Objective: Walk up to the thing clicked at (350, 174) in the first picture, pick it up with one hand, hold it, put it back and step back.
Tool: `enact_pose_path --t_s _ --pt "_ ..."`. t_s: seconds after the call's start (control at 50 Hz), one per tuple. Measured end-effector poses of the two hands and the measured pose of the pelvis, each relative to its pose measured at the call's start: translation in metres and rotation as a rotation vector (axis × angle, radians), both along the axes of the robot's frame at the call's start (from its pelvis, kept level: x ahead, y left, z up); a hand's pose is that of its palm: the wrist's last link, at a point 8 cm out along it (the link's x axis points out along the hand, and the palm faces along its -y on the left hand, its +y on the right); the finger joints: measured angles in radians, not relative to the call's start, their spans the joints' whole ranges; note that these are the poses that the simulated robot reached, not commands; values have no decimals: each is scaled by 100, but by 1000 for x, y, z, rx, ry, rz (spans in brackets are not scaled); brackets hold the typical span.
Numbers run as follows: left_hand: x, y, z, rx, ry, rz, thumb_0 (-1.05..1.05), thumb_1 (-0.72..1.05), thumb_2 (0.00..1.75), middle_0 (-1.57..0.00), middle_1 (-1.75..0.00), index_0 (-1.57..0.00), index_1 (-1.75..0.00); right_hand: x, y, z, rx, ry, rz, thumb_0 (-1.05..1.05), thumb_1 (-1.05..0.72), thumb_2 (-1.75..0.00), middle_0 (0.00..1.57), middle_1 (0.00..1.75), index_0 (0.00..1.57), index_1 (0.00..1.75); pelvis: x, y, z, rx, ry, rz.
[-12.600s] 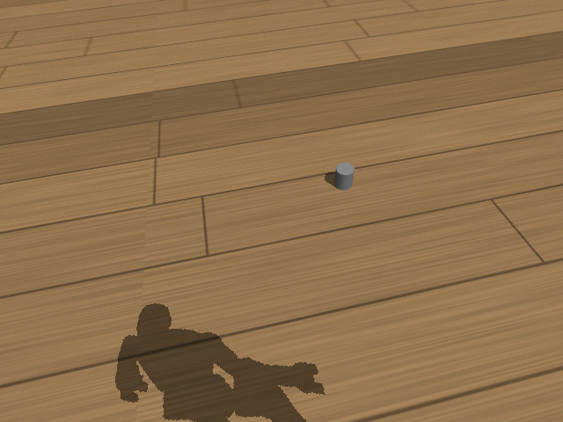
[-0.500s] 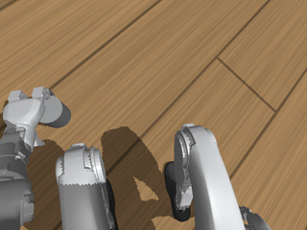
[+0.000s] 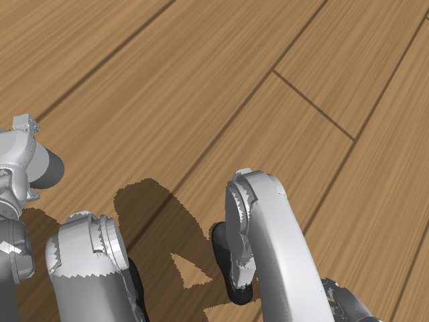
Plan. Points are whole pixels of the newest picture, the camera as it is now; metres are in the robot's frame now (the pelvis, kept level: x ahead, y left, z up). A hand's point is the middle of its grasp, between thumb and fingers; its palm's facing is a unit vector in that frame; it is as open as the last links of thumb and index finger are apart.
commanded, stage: rest palm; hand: left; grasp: from above
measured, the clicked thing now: (32, 158) +0.47 +0.29 -0.26
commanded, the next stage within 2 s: close in 0.50 s
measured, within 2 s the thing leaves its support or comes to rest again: neither
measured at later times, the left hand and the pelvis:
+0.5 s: hand (27, 166) +0.44 +0.28 -0.23, palm faces -0.46 -0.13 -0.88, open 14.3 cm; pelvis +0.01 +0.00 -0.02, yaw -2 degrees
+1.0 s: hand (27, 168) +0.44 +0.28 -0.23, palm faces -0.46 -0.10 -0.88, open 13.2 cm; pelvis +0.00 +0.01 -0.02, yaw -4 degrees
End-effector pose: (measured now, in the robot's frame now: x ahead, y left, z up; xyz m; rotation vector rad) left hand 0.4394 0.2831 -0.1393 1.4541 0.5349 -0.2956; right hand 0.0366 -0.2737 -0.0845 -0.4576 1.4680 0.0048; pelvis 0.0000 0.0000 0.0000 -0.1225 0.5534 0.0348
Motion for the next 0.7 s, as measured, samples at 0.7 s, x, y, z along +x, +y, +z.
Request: enact_pose_path --t_s 0.7 --pt "7 5 -35 -17 -59 -1 0 -54 105 -11 -99 -9 -101 0 14 -12 75 33 123 0 -90 -90 20 30 20 30 7 4 -23 -44 -47 -28"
